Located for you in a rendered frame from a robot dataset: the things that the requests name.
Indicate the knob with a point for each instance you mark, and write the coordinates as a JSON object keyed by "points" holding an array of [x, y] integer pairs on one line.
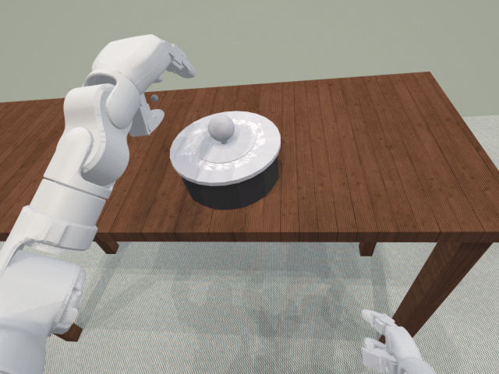
{"points": [[221, 128]]}

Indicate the lid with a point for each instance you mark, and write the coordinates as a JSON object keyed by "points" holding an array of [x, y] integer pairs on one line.
{"points": [[200, 159]]}

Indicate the pot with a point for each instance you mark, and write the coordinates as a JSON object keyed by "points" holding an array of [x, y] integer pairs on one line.
{"points": [[238, 195]]}

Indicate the table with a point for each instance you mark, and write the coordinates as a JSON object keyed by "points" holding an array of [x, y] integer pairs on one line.
{"points": [[363, 159]]}

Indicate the robot left forearm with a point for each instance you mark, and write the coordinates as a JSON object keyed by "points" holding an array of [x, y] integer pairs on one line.
{"points": [[90, 156]]}

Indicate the left robot hand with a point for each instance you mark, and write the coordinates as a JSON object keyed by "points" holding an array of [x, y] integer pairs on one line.
{"points": [[142, 60]]}

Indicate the robot right forearm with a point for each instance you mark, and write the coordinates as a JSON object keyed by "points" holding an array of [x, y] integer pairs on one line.
{"points": [[414, 366]]}

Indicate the left robot upper arm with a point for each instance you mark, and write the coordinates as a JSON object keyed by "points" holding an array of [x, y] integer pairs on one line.
{"points": [[39, 296]]}

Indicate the right robot hand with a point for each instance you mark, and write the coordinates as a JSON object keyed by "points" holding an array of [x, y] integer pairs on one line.
{"points": [[398, 347]]}

